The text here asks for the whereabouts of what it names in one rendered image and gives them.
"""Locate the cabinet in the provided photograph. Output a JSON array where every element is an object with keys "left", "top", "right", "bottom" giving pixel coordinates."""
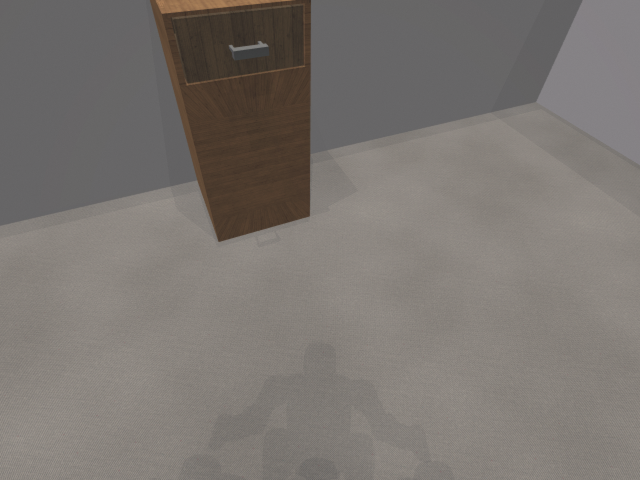
[{"left": 150, "top": 0, "right": 311, "bottom": 242}]

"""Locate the handle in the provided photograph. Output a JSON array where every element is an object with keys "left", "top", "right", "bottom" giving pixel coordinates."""
[{"left": 229, "top": 41, "right": 269, "bottom": 61}]

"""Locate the drawer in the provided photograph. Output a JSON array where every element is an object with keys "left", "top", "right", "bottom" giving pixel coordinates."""
[{"left": 170, "top": 4, "right": 304, "bottom": 84}]

